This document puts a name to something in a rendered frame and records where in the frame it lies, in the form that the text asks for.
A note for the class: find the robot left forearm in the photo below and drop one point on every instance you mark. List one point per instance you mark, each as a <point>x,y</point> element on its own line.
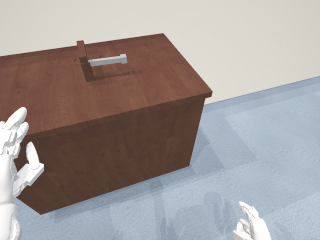
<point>10,228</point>

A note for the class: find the tap lever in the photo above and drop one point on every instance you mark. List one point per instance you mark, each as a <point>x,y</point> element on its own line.
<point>109,60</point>

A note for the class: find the counter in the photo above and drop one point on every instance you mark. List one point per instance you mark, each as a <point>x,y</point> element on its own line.
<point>98,129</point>

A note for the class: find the right robot hand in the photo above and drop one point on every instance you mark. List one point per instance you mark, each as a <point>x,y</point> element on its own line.
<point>255,230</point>

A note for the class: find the left robot hand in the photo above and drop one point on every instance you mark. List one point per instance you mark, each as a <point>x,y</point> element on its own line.
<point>11,135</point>

